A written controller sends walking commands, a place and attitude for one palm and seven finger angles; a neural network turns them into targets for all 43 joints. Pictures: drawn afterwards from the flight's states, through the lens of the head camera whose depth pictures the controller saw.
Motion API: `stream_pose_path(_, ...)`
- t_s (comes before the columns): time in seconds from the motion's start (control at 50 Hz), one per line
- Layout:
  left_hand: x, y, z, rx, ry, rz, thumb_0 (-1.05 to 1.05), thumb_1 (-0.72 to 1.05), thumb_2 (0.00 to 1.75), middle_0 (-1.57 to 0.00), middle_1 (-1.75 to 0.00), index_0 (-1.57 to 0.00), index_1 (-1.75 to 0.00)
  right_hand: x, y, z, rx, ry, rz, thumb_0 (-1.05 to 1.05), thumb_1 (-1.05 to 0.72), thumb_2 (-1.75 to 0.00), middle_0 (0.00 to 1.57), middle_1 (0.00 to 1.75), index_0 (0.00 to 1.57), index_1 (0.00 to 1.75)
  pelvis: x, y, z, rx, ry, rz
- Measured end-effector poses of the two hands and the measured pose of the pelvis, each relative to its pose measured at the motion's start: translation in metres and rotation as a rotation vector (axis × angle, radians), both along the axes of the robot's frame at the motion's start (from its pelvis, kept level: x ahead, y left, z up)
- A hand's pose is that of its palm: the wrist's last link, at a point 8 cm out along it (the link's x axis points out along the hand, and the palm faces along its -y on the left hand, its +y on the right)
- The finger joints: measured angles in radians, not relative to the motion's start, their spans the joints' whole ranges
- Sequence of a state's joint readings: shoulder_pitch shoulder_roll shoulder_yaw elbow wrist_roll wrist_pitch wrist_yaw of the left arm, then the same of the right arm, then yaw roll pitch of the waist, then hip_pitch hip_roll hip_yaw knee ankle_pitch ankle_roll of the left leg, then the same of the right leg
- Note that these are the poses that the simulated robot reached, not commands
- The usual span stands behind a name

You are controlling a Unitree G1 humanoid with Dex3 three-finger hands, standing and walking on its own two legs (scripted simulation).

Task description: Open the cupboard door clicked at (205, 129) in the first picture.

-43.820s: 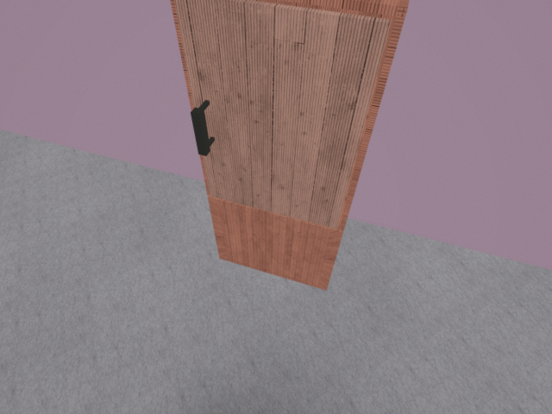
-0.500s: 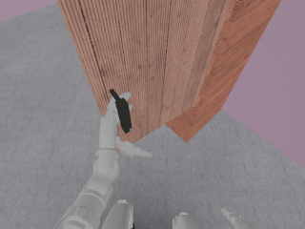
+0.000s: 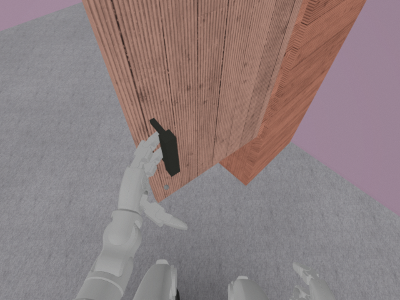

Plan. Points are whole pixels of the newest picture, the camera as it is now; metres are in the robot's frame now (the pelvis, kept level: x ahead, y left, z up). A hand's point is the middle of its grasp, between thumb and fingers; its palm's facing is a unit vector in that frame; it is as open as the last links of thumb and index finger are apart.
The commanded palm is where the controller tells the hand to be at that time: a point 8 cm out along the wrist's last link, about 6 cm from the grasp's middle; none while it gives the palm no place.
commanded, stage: slide the hand sideways off the handle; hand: left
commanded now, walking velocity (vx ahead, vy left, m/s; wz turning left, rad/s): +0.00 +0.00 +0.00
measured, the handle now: (164, 147) +0.41 +0.09 +0.05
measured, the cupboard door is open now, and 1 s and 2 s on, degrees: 83 83 83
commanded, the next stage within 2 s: draw the hand back to the body in 0.58 s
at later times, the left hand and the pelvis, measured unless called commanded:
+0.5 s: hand (142, 202) +0.29 +0.12 +0.04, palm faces -0.05 -1.00 -0.05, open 16.3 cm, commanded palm +0.27 +0.19 +0.04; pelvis +0.01 -0.03 +0.00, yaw +1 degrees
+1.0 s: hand (110, 206) +0.26 +0.16 +0.09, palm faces -0.03 -1.00 -0.07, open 16.3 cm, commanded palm +0.23 +0.22 +0.10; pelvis +0.02 -0.02 +0.02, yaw +1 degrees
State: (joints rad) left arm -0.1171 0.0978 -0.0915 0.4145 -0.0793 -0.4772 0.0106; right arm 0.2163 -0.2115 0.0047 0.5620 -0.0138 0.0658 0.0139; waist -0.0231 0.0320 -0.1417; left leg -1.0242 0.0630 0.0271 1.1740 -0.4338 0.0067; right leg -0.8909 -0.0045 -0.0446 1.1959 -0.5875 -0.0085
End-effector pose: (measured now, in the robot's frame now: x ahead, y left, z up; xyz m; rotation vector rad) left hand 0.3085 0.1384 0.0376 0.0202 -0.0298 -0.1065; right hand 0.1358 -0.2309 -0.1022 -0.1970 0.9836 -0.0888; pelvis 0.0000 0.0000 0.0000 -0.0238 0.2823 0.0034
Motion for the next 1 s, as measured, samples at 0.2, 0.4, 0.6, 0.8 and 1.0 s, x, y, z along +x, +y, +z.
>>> stream_pose_path(0.2,-0.013,0.012,0.003,0.004,0.017,0.023,-0.01,-0.50,0.30,-0.19,-0.32,-0.17,-0.31,0.022,-0.006,0.006,-0.001,-0.065,0.021,0.01,-0.90,-0.89,0.20,0.30,0.20,0.30,0.005,-0.010,0.002,0.006,0.001,0.007)
stream_pose_path(0.4,-0.032,0.029,0.002,0.024,0.034,0.051,-0.01,-0.50,0.30,-0.17,-0.31,-0.16,-0.30,0.036,-0.022,0.009,-0.018,-0.108,0.026,0.01,-0.90,-0.89,0.20,0.30,0.20,0.30,0.010,-0.022,0.000,0.012,0.002,0.013)
stream_pose_path(0.6,-0.038,0.051,0.001,0.030,0.041,0.067,-0.01,-0.50,0.30,-0.16,-0.30,-0.15,-0.30,0.037,-0.034,0.003,-0.042,-0.122,0.013,0.01,-0.90,-0.89,0.20,0.30,0.20,0.30,0.012,-0.027,-0.005,0.011,0.015,0.015)
stream_pose_path(0.8,-0.039,0.056,0.012,0.019,0.037,0.042,-0.01,-0.50,0.31,-0.16,-0.30,-0.15,-0.30,0.034,-0.030,0.006,-0.039,-0.131,-0.009,0.01,-0.90,-0.89,0.20,0.30,0.20,0.30,0.015,-0.023,-0.003,0.009,0.009,0.008)
stream_pose_path(1.0,-0.067,0.074,0.061,0.046,0.033,0.077,-0.01,-0.50,0.31,-0.16,-0.30,-0.15,-0.30,0.043,-0.011,0.041,-0.008,-0.211,-0.001,0.01,-0.90,-0.89,0.20,0.30,0.20,0.30,0.023,-0.016,0.024,0.002,-0.054,0.020)
